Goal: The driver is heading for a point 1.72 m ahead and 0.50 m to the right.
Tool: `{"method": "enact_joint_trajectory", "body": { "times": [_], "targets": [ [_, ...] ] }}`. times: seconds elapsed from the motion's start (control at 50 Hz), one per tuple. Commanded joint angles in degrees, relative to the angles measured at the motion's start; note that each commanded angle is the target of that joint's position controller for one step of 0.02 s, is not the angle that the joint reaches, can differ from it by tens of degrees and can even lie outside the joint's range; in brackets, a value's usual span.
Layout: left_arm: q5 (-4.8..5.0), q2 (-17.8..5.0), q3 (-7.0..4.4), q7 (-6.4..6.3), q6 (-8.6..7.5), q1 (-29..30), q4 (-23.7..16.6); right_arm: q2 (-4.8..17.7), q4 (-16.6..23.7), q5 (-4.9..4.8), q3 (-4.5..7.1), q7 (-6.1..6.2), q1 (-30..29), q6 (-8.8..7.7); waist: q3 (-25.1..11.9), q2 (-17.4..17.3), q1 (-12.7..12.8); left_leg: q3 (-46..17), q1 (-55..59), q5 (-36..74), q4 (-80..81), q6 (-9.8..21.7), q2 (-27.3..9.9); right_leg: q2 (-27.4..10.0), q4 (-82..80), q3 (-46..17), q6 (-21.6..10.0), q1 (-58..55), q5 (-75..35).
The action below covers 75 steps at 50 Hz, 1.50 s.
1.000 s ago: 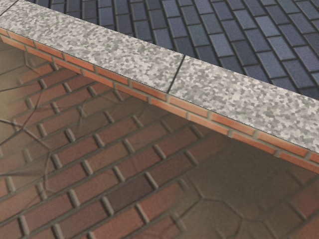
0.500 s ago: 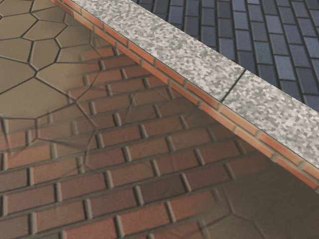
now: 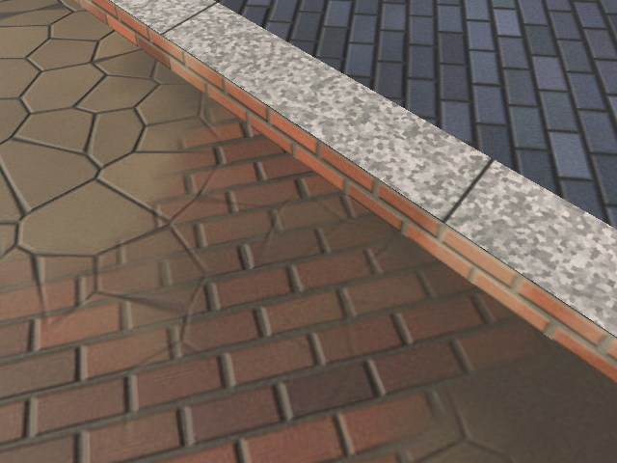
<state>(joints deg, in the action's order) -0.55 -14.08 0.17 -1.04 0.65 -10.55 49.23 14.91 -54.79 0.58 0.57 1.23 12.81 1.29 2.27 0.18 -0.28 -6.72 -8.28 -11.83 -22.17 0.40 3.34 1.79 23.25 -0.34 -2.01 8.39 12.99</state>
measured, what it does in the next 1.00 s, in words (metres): stands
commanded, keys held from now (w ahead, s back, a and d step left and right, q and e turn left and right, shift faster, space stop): no key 1.00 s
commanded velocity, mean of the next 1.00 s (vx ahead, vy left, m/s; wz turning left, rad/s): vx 0.00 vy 0.00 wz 0.01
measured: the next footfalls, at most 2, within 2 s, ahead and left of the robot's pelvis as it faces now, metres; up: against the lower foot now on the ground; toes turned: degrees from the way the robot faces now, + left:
right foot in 1.78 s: +0.43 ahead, -0.04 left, +0.00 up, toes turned -4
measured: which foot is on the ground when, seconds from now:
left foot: down 0.00-1.00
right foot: down 0.00-1.00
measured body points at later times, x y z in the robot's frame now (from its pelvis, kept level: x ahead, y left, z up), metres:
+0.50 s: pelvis +0.00 +0.00 +0.00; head +0.00 +0.00 +0.45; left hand +0.02 +0.25 -0.15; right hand +0.02 -0.24 -0.16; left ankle +0.00 +0.12 -0.74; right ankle +0.00 -0.10 -0.74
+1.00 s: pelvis +0.00 +0.00 +0.00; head +0.01 +0.00 +0.45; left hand +0.00 +0.23 -0.16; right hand -0.01 -0.23 -0.16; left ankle +0.00 +0.12 -0.74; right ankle +0.00 -0.10 -0.74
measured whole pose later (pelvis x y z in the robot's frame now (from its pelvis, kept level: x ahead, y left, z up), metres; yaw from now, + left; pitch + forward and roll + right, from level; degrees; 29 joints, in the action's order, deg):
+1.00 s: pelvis +0.00 +0.00 +0.00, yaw -1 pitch -1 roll +0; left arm -0.7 -9.6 0.6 -2.3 0.1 -16.2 64.6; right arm 9.6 -67.5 0.4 -0.9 2.6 15.1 0.4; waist 1.6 -0.1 0.2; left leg -5.9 -8.7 -12.4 -22.3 0.4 2.8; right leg 2.2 23.1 -1.2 -1.9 8.9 13.0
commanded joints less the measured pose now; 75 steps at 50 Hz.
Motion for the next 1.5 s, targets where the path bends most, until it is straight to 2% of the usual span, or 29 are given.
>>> {"method": "enact_joint_trajectory", "body": {
  "times": [0.02,0.22,0.44,0.7,1.04,1.06,1.1,1.14,1.16,1.18,1.2,1.24,1.26,1.3,1.32,1.34,1.36,1.38,1.4,1.42,1.44,1.46,1.5],
  "targets": [
    [-0.06,-6.9,-1.62,-0.15,-0.54,-1.0,-0.5,5.9,-0.1,-0.05,0.99,0.37,0.3,-0.64,-0.9,-0.8,0.6,-4.8,-1.3,7.7,3.5,1.2,-5.3,-6.9,-4.6,-6.7,-1.5,-0.6,-5.5],
    [-0.07,-6.2,-1.07,-0.35,-0.58,-2.6,5.5,5.3,-5.9,-0.12,0.43,0.70,0.7,-0.79,-0.1,-0.1,0.4,-4.7,-1.0,6.4,4.5,1.9,-6.0,-6.4,-5.5,-6.6,-1.1,0.3,-3.8],
    [-0.08,-4.5,-0.39,-0.72,-0.63,-5.4,10.2,3.4,-9.6,-0.17,-0.30,0.94,1.7,-0.91,0.5,-0.2,0.5,-4.2,-1.8,6.0,4.4,2.1,-6.0,-6.3,-5.2,-6.5,-1.0,0.8,-3.8],
    [-0.11,-2.2,-0.18,-1.10,-0.72,-7.6,13.2,1.3,-11.6,-0.17,-0.73,1.26,3.5,-1.04,1.0,-0.2,0.6,-3.6,-2.5,6.1,3.7,2.1,-5.9,-6.1,-4.7,-6.4,-1.1,1.0,-4.4],
    [-0.12,-0.2,-0.34,-1.44,-0.86,-9.4,14.9,-0.8,-12.3,-0.13,-0.82,1.59,6.0,-1.13,1.6,-0.1,0.5,-3.0,-2.8,6.3,2.9,1.9,-5.9,-6.0,-4.5,-6.4,-1.3,1.2,-5.0],
    [-0.21,0.1,-0.29,-1.40,-0.83,-9.8,15.1,-1.3,-12.5,-0.05,-0.94,1.59,6.6,-1.11,0.4,0.1,0.6,-2.7,-2.5,2.2,3.3,2.0,-5.4,-5.6,-5.4,-6.5,-1.3,0.8,0.0],
    [-0.32,-1.9,-1.22,-1.31,-0.41,-10.1,14.9,-0.8,-11.8,0.25,-0.55,1.51,6.5,-0.90,1.8,1.9,0.8,-0.9,-5.2,-9.5,0.3,2.8,-2.8,-4.9,-6.2,-7.8,-2.6,2.2,14.9],
    [-0.36,-3.4,-2.16,-1.10,0.14,-12.5,14.8,-0.9,-10.1,1.09,-0.26,0.99,5.0,-0.84,5.0,4.8,2.2,1.4,-12.8,-20.1,-6.4,3.9,-0.2,-7.7,-8.9,-13.8,-6.1,3.2,31.0],
    [-0.40,-3.9,-2.59,-1.09,0.21,-14.8,15.3,-2.3,-8.9,1.48,-0.49,0.59,3.9,-1.19,6.3,7.2,3.1,3.9,-16.2,-19.1,-11.4,3.8,0.5,-11.3,-11.8,-19.1,-8.4,2.3,35.8],
    [-0.50,-4.4,-3.07,-1.14,0.10,-16.2,15.8,-3.5,-7.8,1.93,-0.74,0.21,2.9,-1.81,7.3,8.6,3.4,6.5,-17.6,-15.2,-16.2,3.6,-0.3,-15.5,-14.4,-24.1,-10.7,2.6,37.3],
    [-0.62,-4.2,-3.32,-1.06,-0.18,-16.1,15.6,-3.1,-6.8,1.98,-0.64,-0.09,1.8,-2.50,8.2,7.8,3.3,7.1,-18.1,-12.9,-19.3,3.5,-2.3,-17.8,-16.1,-26.3,-12.0,4.2,35.4],
    [-0.98,-4.7,-3.81,-0.67,-0.99,-13.9,14.5,-2.5,-5.7,1.58,-0.25,-0.74,2.1,-3.74,7.6,6.0,1.8,7.4,-17.1,-14.1,-19.4,3.6,-3.7,-17.7,-15.7,-24.2,-11.8,5.1,29.1],
    [-0.79,-4.7,-3.97,-0.53,-1.30,-12.4,14.0,-2.9,-5.7,1.31,-0.17,-1.06,3.5,-4.22,7.2,5.8,0.7,8.3,-13.7,-13.7,-16.2,3.9,-3.4,-16.2,-14.5,-21.1,-11.0,6.8,26.8],
    [0.03,-4.1,-4.09,-0.24,-1.65,-8.1,12.4,-4.2,-8.2,0.48,0.08,-1.04,11.5,-4.94,6.7,4.9,-3.6,10.7,2.9,-7.4,-4.8,4.7,-0.6,-11.2,-8.9,-14.0,-8.5,16.9,24.5],
    [-0.20,-2.9,-3.85,-0.14,-2.08,-6.6,11.4,-3.1,-9.8,0.50,0.65,-0.67,16.2,-5.12,6.6,1.8,-5.3,8.0,10.4,-8.0,-0.6,4.9,-1.0,-8.1,-2.5,-10.5,-7.1,22.1,22.6],
    [-0.41,0.8,-2.84,0.25,-2.81,-5.1,9.9,0.8,-10.7,1.21,1.64,-0.09,22.7,-5.57,4.1,-9.1,-7.5,-9.3,16.7,-19.2,9.0,6.3,-12.7,-2.3,14.2,-2.5,-4.8,28.0,18.5],
    [-0.71,2.0,-2.53,0.74,-3.29,-4.6,7.8,6.4,-12.0,0.71,3.17,-0.28,28.5,-5.20,3.8,-17.6,-7.9,-30.1,17.7,-31.9,16.9,11.2,-23.6,2.2,28.1,3.5,-3.9,36.6,19.8],
    [-2.31,-1.8,-3.26,1.29,-3.48,-3.5,7.6,4.3,-11.1,0.91,2.89,-0.15,24.0,-4.81,8.0,-9.2,-4.9,-30.2,12.0,-32.8,16.2,12.7,-24.2,-1.9,36.4,0.3,-4.4,37.6,16.2],
    [-2.09,-0.8,-3.11,1.91,-3.92,-2.9,7.7,2.6,-8.9,0.83,2.42,-0.46,18.8,-5.21,9.3,-4.5,-2.7,-24.9,8.6,-27.9,16.1,12.1,-22.1,-3.8,38.5,-0.8,-4.4,37.4,10.7],
    [-1.52,0.3,-2.88,2.33,-4.42,-3.5,8.2,1.7,-7.6,0.69,2.16,-0.60,15.9,-5.79,8.8,-3.2,-1.2,-19.4,7.6,-19.6,16.6,11.1,-19.5,-5.1,38.4,-1.0,-3.7,35.6,6.3],
    [-1.57,-0.1,-3.13,2.73,-4.59,-3.3,8.3,0.8,-7.1,0.50,1.82,-0.46,14.9,-6.38,7.6,-2.6,-0.4,-15.1,7.9,-12.4,16.9,10.3,-17.8,-5.8,37.6,-0.5,-3.0,34.4,3.1],
    [-1.74,-0.4,-3.31,2.99,-4.39,-3.3,8.4,-0.3,-7.3,0.44,1.44,-0.34,15.2,-6.84,6.4,-2.9,-0.1,-10.9,8.8,-4.6,16.6,9.7,-16.0,-5.8,37.1,0.5,-2.2,33.6,1.1],
    [-1.63,-0.1,-3.44,3.09,-3.78,-2.2,7.8,-1.0,-8.5,0.36,1.05,-0.22,18.6,-7.32,4.5,-4.2,0.0,-5.5,11.4,11.0,14.4,9.4,-14.3,-5.0,37.0,2.6,-1.3,34.3,-0.6]
  ]
}}
Keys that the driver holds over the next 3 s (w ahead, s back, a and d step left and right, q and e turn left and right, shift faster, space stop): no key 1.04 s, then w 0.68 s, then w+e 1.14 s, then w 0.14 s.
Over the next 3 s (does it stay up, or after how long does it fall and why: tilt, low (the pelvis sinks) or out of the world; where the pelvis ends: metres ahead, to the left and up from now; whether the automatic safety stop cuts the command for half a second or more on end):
stays up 0.87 -0.15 -0.01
